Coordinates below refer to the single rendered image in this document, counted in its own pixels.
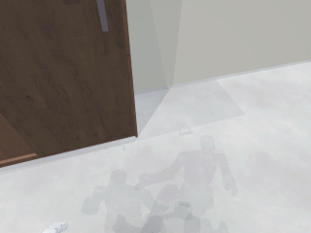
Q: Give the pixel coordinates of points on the handle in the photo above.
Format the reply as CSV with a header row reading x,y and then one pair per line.
x,y
102,15

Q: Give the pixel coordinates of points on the wardrobe door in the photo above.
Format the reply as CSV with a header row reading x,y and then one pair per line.
x,y
11,144
64,82

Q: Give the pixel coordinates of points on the left robot hand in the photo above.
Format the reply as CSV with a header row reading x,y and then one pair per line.
x,y
57,227

